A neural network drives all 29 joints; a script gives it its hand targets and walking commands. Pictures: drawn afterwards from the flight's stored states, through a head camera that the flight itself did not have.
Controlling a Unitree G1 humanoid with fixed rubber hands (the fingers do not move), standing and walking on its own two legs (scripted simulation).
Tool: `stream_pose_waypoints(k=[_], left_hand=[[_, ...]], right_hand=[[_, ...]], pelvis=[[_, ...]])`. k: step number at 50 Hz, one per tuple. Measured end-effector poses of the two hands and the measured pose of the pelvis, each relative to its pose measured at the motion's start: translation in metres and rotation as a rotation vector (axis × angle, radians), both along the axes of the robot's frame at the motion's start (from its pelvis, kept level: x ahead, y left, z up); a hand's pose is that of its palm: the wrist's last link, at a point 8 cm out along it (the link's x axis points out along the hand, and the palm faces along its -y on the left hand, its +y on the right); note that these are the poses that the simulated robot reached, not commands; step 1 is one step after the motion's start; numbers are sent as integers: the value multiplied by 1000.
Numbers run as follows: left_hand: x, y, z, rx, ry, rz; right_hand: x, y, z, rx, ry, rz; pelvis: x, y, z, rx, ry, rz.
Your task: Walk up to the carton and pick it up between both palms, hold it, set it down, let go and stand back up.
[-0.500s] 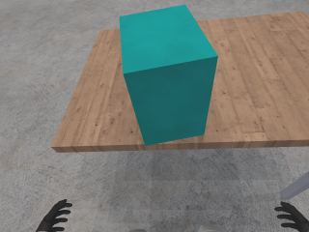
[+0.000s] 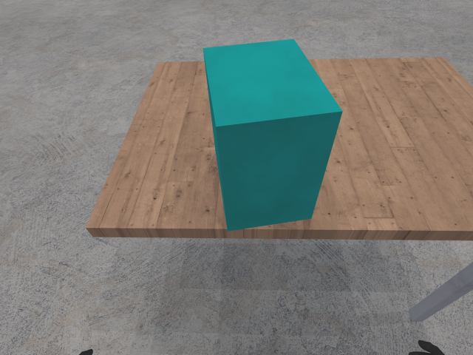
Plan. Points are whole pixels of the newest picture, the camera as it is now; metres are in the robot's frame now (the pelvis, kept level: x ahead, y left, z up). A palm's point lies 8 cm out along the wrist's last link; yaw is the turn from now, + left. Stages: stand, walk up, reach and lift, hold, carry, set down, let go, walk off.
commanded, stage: walk up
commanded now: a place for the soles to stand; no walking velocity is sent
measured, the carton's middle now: (259, 137) +0.49 -0.02 +0.09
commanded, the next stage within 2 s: reach and lift in 1.56 s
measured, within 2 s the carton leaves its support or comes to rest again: neither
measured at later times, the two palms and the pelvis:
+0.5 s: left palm out of the picture +0.12 +0.30 -0.11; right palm out of the picture +0.14 -0.30 -0.11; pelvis +0.05 +0.00 +0.00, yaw -1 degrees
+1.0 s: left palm (94, 339) +0.18 +0.30 -0.11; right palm out of the picture +0.14 -0.30 -0.11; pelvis +0.08 +0.01 +0.00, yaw -2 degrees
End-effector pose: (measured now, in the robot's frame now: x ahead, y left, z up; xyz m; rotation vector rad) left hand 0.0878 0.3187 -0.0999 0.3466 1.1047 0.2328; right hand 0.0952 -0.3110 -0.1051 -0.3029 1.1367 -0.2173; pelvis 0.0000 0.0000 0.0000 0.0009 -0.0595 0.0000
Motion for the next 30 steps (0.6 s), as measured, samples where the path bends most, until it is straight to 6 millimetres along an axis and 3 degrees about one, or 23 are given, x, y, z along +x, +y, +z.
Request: stream_pose_waypoints(k=[11,30], left_hand=[[1,-3,-1,-5,46,26],[53,-22,-11,-49,55,10]], right_hand=[[14,12,-8,26,13,-8],[46,6,-5,-12,-1,-28]], pelvis=[[13,4,3,-1,3,-4],[59,3,3,-3,20,-26]])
